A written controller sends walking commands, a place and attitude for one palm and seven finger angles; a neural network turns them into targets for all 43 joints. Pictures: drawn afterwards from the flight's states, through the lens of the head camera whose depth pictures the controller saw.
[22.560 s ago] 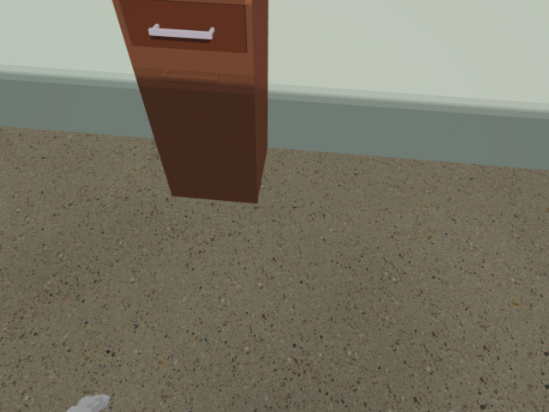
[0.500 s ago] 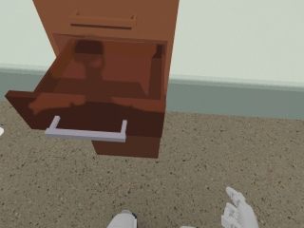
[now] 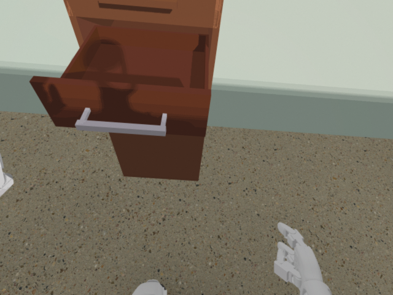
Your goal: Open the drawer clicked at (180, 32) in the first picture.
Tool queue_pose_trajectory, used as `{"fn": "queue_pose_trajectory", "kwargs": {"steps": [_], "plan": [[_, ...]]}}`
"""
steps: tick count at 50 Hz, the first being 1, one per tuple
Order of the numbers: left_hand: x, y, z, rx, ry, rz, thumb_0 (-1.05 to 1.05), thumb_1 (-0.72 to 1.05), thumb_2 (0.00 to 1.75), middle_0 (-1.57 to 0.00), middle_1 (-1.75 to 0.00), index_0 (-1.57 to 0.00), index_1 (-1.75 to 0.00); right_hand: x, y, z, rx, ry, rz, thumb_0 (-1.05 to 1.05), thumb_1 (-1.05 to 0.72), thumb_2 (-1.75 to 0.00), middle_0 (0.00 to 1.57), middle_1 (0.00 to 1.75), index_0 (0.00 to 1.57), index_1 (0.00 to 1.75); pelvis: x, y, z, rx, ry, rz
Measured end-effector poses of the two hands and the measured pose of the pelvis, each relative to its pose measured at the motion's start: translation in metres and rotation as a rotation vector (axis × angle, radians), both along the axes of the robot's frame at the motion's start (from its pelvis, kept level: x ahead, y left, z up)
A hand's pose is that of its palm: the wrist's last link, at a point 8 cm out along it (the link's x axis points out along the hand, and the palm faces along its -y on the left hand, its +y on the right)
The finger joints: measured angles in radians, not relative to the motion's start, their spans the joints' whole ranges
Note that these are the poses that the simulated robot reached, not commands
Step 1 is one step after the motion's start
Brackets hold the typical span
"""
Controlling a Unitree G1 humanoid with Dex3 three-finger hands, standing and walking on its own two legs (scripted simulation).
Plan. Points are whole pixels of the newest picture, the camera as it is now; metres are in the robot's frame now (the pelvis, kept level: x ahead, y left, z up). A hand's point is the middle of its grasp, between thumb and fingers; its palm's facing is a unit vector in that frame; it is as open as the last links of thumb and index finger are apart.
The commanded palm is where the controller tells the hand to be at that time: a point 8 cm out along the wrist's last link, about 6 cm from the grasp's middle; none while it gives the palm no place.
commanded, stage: stop stepping back and stand still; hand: left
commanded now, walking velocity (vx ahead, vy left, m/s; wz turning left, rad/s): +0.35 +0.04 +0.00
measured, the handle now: (123, 121) +0.46 +0.20 +0.06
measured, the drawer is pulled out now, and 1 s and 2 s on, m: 0.30 0.30 0.30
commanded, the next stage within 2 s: let the arm hang, fingers relaxed in 0.54 s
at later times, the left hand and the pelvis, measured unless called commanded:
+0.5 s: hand out of the picture +0.13 +0.21 +0.25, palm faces +0.48 -0.75 -0.46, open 7.4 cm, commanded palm +0.06 +0.27 +0.25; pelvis -0.06 -0.02 +0.01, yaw +2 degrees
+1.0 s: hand out of the picture -0.04 +0.15 -0.17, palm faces +0.18 -0.96 -0.21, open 6.8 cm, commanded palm none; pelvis -0.05 -0.04 +0.00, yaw +6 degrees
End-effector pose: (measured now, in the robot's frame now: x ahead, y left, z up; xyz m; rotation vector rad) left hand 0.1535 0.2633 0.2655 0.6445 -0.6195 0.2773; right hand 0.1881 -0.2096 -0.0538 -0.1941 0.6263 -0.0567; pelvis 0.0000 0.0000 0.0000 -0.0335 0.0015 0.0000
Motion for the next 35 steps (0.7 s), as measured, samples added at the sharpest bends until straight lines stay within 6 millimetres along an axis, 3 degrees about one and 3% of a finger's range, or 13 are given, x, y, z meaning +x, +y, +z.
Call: {"fn": "queue_pose_trajectory", "kwargs": {"steps": [4,10,16,24,30,33,35], "plan": [[-0.025,-0.009,0.006,0.03,-0.014,0.011,0.01,0.88,0.9,-0.21,-0.3,-0.21,-0.31,-0.032,-0.011,-0.015,0.017,0.049,-0.026,0.01,-0.9,-0.9,0.2,0.3,0.2,0.3,-0.023,-0.007,-0.003,0.001,-0.025,0.019],[-0.045,0.01,-0.004,-0.068,0.031,0.096,0.0,0.88,0.9,-0.21,-0.3,-0.21,-0.31,-0.089,-0.033,-0.018,-0.03,0.159,-0.114,0.01,-0.9,-0.9,0.2,0.3,0.2,0.3,-0.033,-0.006,0.008,0.028,-0.012,0.019],[-0.055,0.017,-0.022,-0.12,0.074,0.133,0.01,0.88,0.9,-0.21,-0.3,-0.21,-0.31,-0.117,-0.045,-0.016,-0.078,0.155,-0.131,0.01,-0.9,-0.9,0.2,0.3,0.2,0.3,-0.048,-0.004,0.007,0.034,-0.021,0.03],[-0.07,-0.012,-0.003,-0.031,0.037,0.089,0.01,0.88,0.9,-0.21,-0.3,-0.21,-0.31,-0.11,-0.038,-0.024,-0.012,0.135,-0.086,0.01,-0.9,-0.9,0.2,0.3,0.2,0.3,-0.056,-0.018,0.006,0.023,-0.02,0.038],[-0.067,-0.004,-0.004,-0.069,0.022,0.112,0.01,0.88,0.9,-0.21,-0.3,-0.21,-0.31,-0.094,-0.035,-0.021,-0.011,0.125,-0.07,0.01,-0.9,-0.9,0.2,0.3,0.2,0.3,-0.05,-0.016,0.007,0.023,-0.024,0.044],[-0.057,0.004,-0.018,-0.096,0.067,0.124,0.0,0.88,0.9,-0.21,-0.3,-0.21,-0.31,-0.084,-0.033,-0.02,-0.01,0.105,-0.055,0.01,-0.9,-0.9,0.2,0.3,0.2,0.3,-0.048,-0.013,0.007,0.026,-0.023,0.048],[-0.035,0.015,-0.067,-0.168,0.271,0.162,0.0,0.89,0.9,-0.2,-0.3,-0.21,-0.3,-0.08,-0.033,-0.031,0.001,0.126,-0.019,0.01,-0.9,-0.9,0.2,0.3,0.2,0.3,-0.049,-0.011,0.005,0.037,0.0,0.064]]}}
